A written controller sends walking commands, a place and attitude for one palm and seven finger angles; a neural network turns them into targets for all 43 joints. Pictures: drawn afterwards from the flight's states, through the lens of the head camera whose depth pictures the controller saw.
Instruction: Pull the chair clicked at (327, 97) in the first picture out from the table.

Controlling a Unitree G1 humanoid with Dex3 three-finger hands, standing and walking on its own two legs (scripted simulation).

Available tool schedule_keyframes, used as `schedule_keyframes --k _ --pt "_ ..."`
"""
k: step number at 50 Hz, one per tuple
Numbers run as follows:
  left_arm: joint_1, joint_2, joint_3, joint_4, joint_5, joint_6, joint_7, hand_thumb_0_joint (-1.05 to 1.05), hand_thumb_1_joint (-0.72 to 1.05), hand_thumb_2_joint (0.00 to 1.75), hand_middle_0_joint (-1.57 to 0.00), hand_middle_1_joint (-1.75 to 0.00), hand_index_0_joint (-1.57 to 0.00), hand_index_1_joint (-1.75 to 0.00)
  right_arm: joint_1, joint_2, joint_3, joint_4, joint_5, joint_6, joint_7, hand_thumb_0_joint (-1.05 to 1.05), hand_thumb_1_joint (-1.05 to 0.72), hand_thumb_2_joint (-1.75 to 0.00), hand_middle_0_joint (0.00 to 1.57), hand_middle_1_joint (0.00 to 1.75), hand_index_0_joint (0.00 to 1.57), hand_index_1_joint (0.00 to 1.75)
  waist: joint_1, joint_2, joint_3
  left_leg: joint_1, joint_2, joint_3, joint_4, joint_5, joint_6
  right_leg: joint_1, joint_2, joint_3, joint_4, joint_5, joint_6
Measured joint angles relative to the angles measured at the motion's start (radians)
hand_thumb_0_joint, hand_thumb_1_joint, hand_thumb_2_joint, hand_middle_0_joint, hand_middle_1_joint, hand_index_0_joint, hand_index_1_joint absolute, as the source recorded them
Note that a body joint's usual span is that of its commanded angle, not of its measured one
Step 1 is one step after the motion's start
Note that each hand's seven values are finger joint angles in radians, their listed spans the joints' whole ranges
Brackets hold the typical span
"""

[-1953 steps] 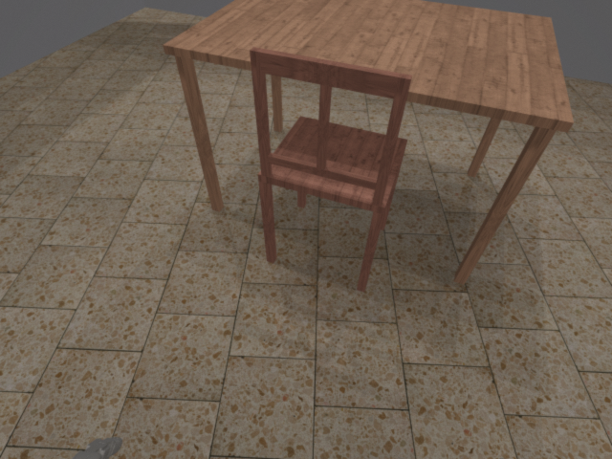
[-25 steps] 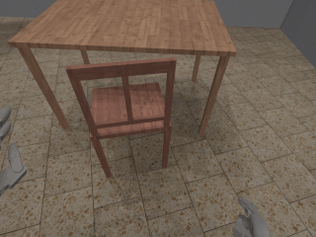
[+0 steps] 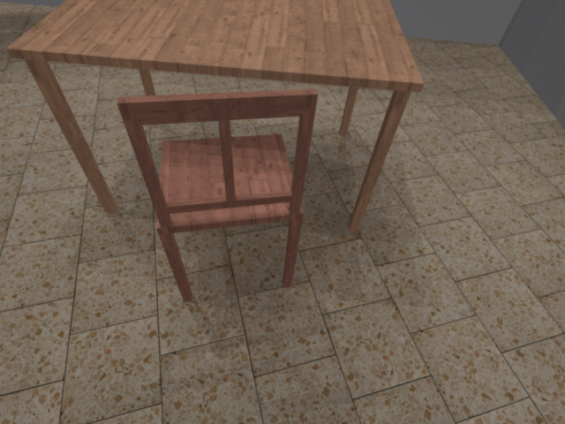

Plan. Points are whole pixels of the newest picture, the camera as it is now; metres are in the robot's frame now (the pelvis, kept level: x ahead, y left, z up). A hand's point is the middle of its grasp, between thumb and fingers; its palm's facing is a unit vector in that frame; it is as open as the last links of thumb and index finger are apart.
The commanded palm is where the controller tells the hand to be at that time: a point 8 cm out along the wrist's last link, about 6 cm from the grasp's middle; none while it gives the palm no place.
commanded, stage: let the arm hang, fingers relaxed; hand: left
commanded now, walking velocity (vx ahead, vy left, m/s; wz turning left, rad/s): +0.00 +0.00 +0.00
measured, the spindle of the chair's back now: (227, 162) +0.68 +0.16 -0.09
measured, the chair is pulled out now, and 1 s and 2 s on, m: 0.17 0.17 0.17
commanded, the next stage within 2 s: look to check the result in 0.64 s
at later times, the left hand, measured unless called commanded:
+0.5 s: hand out of the picture +0.01 +0.17 -0.17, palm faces -0.03 -0.98 -0.19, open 7.3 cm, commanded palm none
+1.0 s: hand out of the picture +0.00 +0.15 -0.17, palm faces -0.01 -0.98 -0.18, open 7.4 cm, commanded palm none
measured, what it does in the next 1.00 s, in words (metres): stands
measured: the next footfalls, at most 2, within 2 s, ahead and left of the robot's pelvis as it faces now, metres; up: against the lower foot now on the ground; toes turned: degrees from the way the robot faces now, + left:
none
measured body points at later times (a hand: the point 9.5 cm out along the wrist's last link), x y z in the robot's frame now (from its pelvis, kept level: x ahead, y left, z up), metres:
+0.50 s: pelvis +0.00 +0.00 +0.00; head +0.00 +0.00 +0.45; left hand +0.01 +0.22 -0.16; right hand -0.02 -0.21 -0.16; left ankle +0.03 +0.10 -0.74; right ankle +0.00 -0.11 -0.74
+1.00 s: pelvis +0.00 -0.01 +0.00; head +0.01 -0.02 +0.45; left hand +0.00 +0.20 -0.16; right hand -0.02 -0.22 -0.16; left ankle +0.03 +0.10 -0.74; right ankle +0.00 -0.11 -0.74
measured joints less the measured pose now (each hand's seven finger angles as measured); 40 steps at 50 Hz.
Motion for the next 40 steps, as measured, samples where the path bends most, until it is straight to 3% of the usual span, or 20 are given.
schedule_keyframes --k 12,21,40 --pt "-0.008 -0.026 -0.007 0.110 -0.003 -0.016 0.012 0.01 0.91 0.90 -0.20 -0.30 -0.20 -0.30 -0.009 0.032 -0.003 0.069 0.005 -0.016 -0.008 0.01 -0.91 -0.90 0.20 0.30 0.20 0.30 0.000 0.059 -0.018 0.046 -0.015 0.024 -0.059 0.029 0.010 0.021 -0.014 0.023 -0.019 0.015 0.011" --pt "-0.040 -0.072 -0.012 0.109 -0.001 -0.029 0.015 0.00 0.91 0.90 -0.20 -0.30 -0.20 -0.30 -0.016 0.045 -0.010 0.092 0.003 -0.024 -0.012 0.01 -0.92 -0.90 0.20 0.30 0.20 0.30 -0.005 0.046 -0.033 0.059 -0.014 0.031 -0.073 0.035 0.007 0.022 -0.014 0.031 -0.015 0.014 0.009" --pt "-0.023 -0.086 -0.007 0.127 -0.003 -0.032 0.019 0.01 0.91 0.90 -0.20 -0.30 -0.20 -0.30 0.001 0.055 -0.017 0.112 0.004 -0.026 -0.020 0.00 -0.91 -0.90 0.20 0.30 0.20 0.30 -0.007 0.038 -0.016 0.060 0.000 0.027 -0.075 0.031 -0.007 0.026 0.001 0.028 -0.022 0.012 -0.004"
